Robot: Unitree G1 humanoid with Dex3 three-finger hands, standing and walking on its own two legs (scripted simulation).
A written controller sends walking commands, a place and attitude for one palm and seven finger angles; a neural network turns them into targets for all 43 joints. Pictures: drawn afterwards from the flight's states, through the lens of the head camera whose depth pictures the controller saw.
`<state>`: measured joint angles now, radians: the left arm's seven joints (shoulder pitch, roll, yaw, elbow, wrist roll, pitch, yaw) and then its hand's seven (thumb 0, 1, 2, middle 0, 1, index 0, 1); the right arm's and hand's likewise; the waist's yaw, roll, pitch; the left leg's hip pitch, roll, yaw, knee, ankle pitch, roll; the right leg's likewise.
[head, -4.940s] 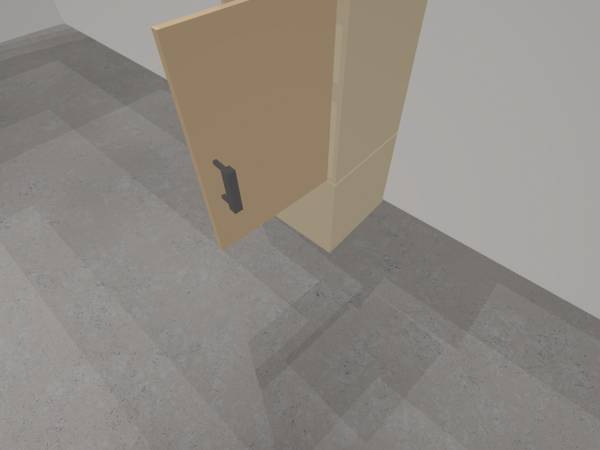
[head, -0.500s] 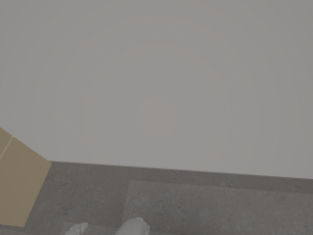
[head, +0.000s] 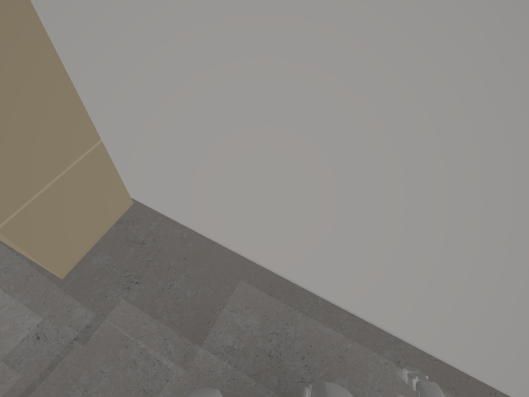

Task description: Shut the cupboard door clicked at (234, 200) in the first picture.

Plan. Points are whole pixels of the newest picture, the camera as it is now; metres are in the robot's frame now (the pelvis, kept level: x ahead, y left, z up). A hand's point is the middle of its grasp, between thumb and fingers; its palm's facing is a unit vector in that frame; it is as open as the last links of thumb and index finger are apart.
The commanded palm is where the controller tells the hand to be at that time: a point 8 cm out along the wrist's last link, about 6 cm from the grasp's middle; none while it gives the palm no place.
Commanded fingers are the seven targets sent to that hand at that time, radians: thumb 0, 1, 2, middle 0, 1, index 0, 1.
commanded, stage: turn to face it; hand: left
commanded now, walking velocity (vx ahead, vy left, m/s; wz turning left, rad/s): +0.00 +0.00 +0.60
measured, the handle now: out of the picture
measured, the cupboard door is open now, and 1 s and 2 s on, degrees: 85 85 85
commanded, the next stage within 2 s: take the last steps up to it in 1.58 s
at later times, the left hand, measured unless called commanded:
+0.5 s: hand out of the picture +0.09 +0.14 -0.13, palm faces +0.23 -0.93 -0.28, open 7.4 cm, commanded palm none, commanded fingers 0.00 0.90 0.90 -0.20 -0.30 -0.20 -0.30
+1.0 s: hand out of the picture -0.06 +0.18 -0.16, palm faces +0.59 -0.76 -0.27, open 7.4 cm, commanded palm none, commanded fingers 0.00 0.90 0.90 -0.20 -0.30 -0.20 -0.30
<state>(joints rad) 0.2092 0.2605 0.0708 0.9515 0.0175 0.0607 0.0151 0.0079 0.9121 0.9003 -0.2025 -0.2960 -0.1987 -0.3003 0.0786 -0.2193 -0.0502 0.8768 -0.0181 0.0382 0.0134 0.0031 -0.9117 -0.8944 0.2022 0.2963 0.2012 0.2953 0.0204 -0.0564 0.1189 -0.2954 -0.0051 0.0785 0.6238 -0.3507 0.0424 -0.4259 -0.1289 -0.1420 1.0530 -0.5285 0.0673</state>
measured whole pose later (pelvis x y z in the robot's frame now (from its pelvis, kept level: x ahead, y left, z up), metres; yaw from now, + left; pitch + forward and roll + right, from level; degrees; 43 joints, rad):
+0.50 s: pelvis +0.02 -0.07 +0.01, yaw +17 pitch +1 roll +3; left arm 0.13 0.16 0.02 0.88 0.01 0.00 0.02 0.00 0.91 0.90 -0.20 -0.30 -0.20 -0.30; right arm 0.19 -0.28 -0.10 0.97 -0.01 0.09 0.01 0.01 -0.91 -0.89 0.20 0.30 0.20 0.30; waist -0.06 0.05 0.11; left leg -0.50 -0.01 -0.02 1.19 -0.43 -0.07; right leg -0.21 -0.08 -0.14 0.54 -0.33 -0.02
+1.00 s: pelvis +0.02 -0.04 +0.01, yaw +36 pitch +1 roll -1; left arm 0.17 0.27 0.07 0.93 0.01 0.06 0.01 0.01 0.91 0.90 -0.20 -0.30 -0.20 -0.30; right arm 0.11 -0.23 -0.05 0.89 -0.02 0.04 0.00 0.00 -0.91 -0.89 0.20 0.30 0.20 0.30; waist 0.01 -0.03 0.12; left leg -0.28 -0.02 0.02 0.55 -0.29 0.04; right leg -0.49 -0.11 -0.04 1.15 -0.45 0.09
